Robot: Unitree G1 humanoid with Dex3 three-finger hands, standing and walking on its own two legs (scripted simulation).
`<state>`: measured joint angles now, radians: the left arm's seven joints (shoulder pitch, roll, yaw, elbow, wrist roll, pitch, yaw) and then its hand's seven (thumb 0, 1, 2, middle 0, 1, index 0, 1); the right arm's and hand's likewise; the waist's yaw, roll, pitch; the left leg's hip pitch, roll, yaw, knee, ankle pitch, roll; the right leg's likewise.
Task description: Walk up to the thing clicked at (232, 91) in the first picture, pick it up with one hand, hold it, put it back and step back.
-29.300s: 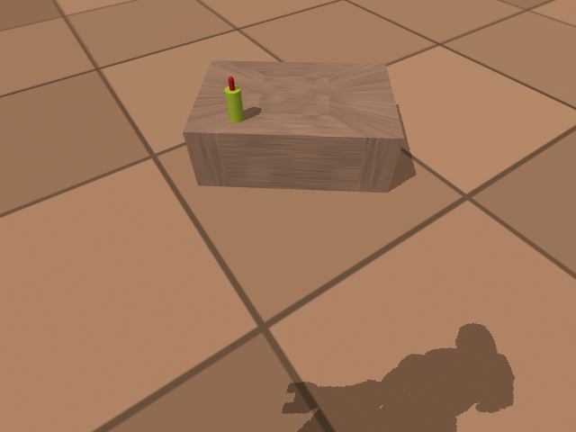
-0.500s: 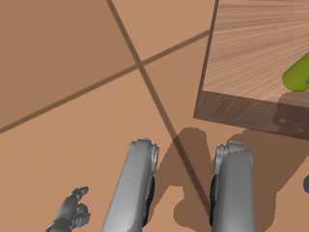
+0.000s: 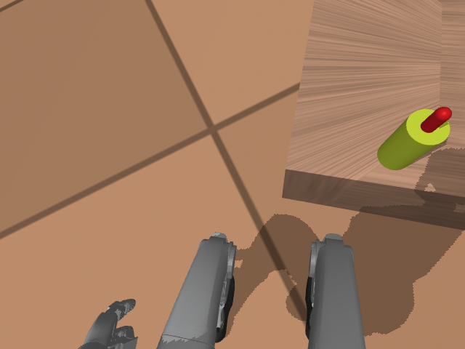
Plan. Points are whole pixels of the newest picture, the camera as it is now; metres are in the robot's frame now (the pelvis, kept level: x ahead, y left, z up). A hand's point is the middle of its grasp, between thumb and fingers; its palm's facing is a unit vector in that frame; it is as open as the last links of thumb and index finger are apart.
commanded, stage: home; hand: right
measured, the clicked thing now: (415, 137) +0.47 -0.28 -0.11
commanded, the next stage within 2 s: none
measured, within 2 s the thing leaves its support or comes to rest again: neither
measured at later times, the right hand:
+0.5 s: hand out of the picture +0.30 -0.35 +0.09, palm faces +0.37 +0.85 -0.36, open 17.3 cm
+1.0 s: hand out of the picture +0.20 -0.19 +0.12, palm faces +0.27 +0.93 -0.25, open 17.5 cm
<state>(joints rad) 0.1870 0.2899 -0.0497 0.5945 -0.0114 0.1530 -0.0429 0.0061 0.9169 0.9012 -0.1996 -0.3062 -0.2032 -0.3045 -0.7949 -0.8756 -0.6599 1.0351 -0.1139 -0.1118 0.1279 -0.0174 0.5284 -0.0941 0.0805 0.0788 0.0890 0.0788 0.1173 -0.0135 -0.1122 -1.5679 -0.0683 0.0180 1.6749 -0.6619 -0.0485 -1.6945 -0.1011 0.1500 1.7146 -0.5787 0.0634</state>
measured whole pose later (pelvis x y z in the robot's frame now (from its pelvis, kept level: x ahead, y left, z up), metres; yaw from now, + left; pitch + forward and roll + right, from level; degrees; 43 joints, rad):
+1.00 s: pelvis +0.06 +0.01 +0.18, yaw -8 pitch +7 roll +1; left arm 0.23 0.21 -0.02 0.50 -0.04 -0.03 0.16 0.01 0.90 0.90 -0.20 -0.30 -0.20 -0.30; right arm 0.44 -0.18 0.01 0.10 0.04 0.17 -0.13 -0.01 0.55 -0.04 0.06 0.05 0.06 0.05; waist 0.00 -0.03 -0.08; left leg -0.51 0.01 0.02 0.89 -0.50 -0.02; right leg -0.62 -0.06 0.07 0.90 -0.40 0.06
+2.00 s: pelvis +0.06 -0.01 +0.18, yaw -6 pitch +7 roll +2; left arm 0.26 0.20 -0.02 0.52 -0.02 -0.10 0.17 0.01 0.90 0.91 -0.20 -0.30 -0.20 -0.31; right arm 0.44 -0.18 0.01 0.02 0.02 0.25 -0.15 -0.01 0.55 -0.04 0.06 0.04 0.06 0.04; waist 0.01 -0.03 -0.08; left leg -0.53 0.01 -0.01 0.90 -0.49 -0.05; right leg -0.65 -0.06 0.04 0.95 -0.43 0.04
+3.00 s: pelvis +0.05 -0.01 +0.18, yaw -7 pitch +5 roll +1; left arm 0.23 0.22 -0.02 0.57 0.04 -0.10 0.15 0.01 0.90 0.90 -0.20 -0.30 -0.20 -0.31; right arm 0.40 -0.21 0.02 0.12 -0.04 0.18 -0.11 -0.01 0.43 -0.15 0.12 0.13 0.12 0.13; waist 0.00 -0.03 -0.05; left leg -0.52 0.02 -0.02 0.92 -0.50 -0.04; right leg -0.62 -0.05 0.04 0.94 -0.42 0.04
